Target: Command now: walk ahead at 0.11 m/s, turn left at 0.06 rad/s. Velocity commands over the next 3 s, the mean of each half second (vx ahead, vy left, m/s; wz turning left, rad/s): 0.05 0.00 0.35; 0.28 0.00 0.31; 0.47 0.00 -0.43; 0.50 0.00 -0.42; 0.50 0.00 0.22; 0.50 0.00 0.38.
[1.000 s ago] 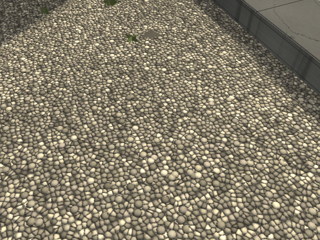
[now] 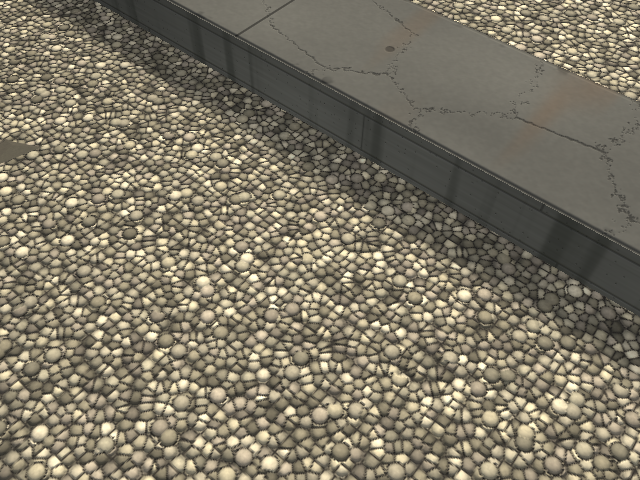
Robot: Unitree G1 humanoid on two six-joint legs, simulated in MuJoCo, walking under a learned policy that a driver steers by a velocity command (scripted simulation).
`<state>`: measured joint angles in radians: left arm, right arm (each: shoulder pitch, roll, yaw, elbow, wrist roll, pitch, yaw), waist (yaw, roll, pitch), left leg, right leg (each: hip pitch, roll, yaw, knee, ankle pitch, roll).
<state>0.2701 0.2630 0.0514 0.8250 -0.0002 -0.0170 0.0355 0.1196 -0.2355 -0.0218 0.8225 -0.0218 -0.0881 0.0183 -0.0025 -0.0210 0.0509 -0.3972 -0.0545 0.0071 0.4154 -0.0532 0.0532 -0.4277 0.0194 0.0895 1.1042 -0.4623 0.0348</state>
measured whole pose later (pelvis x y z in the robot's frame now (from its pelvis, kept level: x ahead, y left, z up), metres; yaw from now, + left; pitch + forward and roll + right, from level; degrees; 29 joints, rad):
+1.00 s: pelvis +0.14 +0.08 +0.01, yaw +24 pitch +2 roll +0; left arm 0.17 0.29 0.06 0.76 -0.02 -0.08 -0.04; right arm 0.37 -0.24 -0.04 0.75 0.00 -0.07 0.00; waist -0.04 -0.06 -0.01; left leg 0.05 -0.06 0.02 0.19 -0.28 0.07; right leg -0.72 -0.09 0.00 0.75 0.07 0.00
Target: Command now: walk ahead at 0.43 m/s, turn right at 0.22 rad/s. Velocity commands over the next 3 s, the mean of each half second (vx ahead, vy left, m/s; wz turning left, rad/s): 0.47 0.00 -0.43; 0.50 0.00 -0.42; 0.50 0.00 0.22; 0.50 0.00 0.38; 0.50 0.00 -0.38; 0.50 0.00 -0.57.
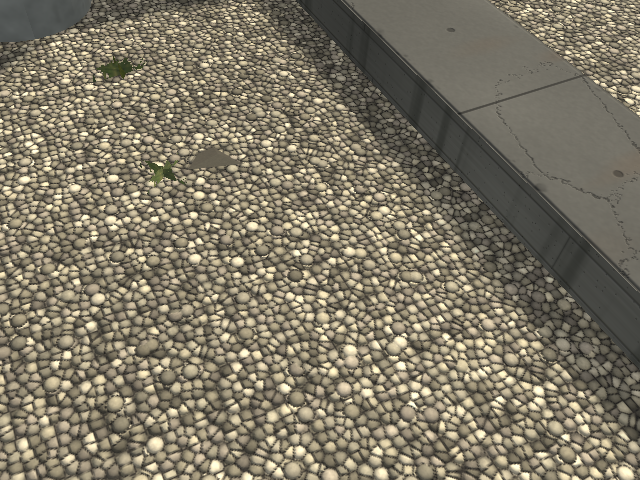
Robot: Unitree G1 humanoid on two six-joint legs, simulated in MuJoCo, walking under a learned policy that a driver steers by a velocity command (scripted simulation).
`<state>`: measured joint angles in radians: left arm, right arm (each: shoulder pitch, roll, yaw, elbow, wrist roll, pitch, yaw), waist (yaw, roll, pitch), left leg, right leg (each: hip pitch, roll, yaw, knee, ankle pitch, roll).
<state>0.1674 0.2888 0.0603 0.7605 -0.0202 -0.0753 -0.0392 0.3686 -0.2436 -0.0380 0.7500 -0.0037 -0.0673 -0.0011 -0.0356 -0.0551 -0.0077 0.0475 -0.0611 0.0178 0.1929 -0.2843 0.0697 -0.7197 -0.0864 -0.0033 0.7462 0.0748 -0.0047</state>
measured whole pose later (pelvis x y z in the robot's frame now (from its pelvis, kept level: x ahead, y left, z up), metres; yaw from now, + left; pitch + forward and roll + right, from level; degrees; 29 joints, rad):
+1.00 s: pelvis +0.55 -0.08 +0.00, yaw -29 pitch +2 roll +1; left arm 0.11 0.27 0.04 0.64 -0.01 -0.05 -0.03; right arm 0.40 -0.28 -0.05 0.81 0.01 -0.09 0.01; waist -0.10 -0.05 0.01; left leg -0.06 -0.01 0.07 0.28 -0.25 0.01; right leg -0.63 -0.08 0.04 0.73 -0.08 0.00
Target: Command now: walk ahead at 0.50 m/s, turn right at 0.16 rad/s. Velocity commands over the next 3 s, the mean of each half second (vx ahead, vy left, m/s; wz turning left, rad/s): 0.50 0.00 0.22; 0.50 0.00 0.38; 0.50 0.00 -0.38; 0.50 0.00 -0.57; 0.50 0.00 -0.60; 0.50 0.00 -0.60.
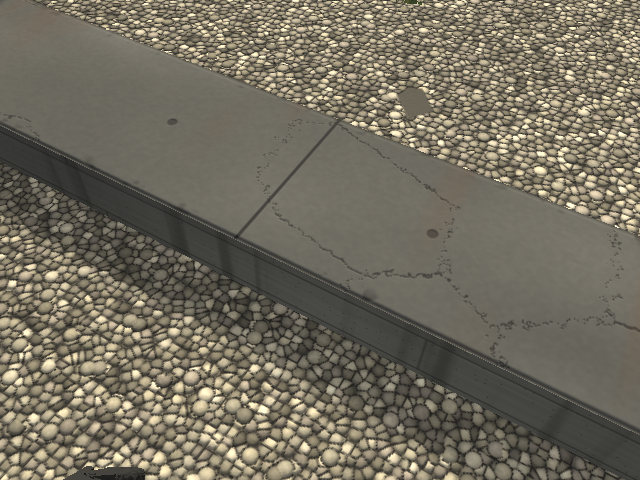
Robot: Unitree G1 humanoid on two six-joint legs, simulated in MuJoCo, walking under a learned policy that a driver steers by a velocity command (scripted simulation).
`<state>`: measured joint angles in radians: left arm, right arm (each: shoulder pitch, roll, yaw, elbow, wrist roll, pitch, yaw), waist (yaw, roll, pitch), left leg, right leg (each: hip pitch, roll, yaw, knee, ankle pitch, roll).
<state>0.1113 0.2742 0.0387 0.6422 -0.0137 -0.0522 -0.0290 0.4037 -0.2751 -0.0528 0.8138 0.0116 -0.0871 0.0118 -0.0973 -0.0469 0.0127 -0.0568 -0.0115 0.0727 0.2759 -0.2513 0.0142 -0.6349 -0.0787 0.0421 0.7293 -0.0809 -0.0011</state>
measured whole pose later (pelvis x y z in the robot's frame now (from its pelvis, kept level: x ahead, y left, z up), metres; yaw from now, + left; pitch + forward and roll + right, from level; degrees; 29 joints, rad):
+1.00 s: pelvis +0.52 +0.08 +0.00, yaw +22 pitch +1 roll +1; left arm 0.15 0.30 0.04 0.76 -0.01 -0.08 0.00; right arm 0.28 -0.26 -0.05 0.72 -0.01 -0.06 0.01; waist -0.04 -0.04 0.02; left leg -0.10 -0.11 -0.03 0.27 -0.19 0.10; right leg -0.73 -0.13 0.04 0.89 -0.06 0.04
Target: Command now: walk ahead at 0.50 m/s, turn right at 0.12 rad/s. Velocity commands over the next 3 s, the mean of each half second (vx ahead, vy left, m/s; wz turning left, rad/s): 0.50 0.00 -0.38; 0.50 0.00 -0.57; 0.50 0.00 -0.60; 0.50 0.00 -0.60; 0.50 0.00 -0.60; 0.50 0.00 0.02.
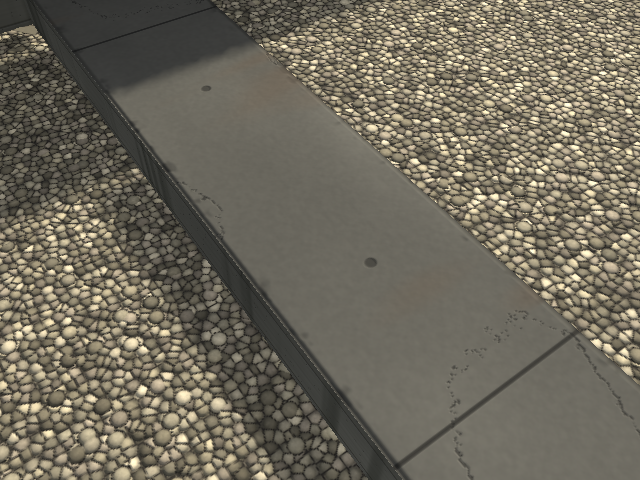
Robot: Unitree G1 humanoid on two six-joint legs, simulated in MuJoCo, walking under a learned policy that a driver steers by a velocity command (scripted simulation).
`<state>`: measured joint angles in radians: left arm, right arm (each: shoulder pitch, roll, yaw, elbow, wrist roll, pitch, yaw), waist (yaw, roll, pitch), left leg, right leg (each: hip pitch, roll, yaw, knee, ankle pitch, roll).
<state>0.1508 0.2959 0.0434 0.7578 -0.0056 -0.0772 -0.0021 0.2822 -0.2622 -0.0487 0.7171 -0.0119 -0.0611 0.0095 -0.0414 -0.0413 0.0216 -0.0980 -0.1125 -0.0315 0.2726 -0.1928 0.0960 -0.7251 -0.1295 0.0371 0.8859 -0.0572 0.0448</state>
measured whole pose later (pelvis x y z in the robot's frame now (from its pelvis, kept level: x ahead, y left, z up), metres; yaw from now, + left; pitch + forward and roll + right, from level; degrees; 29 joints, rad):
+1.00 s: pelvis +0.56 -0.17 +0.15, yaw -35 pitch +0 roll +2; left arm 0.11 0.27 0.04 0.63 -0.03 -0.03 -0.04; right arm 0.36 -0.22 -0.04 0.88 -0.02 -0.08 0.01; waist -0.01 -0.03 -0.04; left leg -0.33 0.04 0.22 0.64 -0.30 0.04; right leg -0.77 0.01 0.11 1.69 -0.16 -0.13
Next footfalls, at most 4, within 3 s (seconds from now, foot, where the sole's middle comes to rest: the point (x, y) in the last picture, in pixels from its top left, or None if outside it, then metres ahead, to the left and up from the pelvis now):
0.16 right None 0.26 -0.15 -0.78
0.76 left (372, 354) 0.67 -0.12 -0.61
1.34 right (547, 330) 0.72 -0.49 -0.61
1.84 left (571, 206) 1.07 -0.65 -0.61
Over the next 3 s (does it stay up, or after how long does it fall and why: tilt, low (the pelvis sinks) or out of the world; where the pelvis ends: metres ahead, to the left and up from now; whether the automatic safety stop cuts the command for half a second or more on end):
stays up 1.03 -1.17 0.15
